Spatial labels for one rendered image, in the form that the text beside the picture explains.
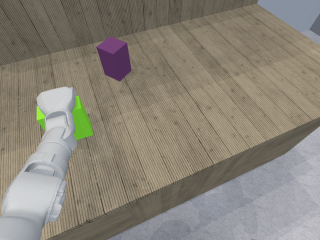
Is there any robot left hand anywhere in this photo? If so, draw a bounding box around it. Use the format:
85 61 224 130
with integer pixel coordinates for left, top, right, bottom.
36 86 77 132

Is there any robot left upper arm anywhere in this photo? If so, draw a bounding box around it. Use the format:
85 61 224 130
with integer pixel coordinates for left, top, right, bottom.
0 171 67 240

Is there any sponge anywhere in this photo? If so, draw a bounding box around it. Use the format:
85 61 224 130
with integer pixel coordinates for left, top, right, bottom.
36 96 94 140

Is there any left robot forearm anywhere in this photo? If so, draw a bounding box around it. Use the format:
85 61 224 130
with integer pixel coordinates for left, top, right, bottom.
1 108 78 215

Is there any table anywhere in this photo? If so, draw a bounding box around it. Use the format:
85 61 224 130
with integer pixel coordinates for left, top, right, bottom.
0 0 320 240

